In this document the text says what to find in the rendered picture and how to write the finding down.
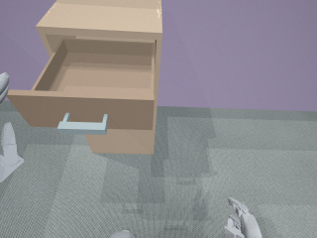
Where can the drawer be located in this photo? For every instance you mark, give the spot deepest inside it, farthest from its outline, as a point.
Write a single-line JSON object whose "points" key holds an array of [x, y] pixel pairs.
{"points": [[89, 78]]}

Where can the left robot hand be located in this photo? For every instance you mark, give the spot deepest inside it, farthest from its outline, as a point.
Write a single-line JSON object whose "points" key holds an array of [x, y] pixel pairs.
{"points": [[10, 161]]}

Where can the handle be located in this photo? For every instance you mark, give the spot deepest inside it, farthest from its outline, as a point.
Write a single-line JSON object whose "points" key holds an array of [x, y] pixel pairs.
{"points": [[83, 128]]}

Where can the right robot hand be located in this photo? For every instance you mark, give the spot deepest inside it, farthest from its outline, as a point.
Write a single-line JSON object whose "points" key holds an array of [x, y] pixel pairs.
{"points": [[245, 227]]}

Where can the cabinet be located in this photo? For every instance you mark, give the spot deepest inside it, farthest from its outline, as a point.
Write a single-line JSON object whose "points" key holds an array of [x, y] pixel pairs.
{"points": [[109, 20]]}

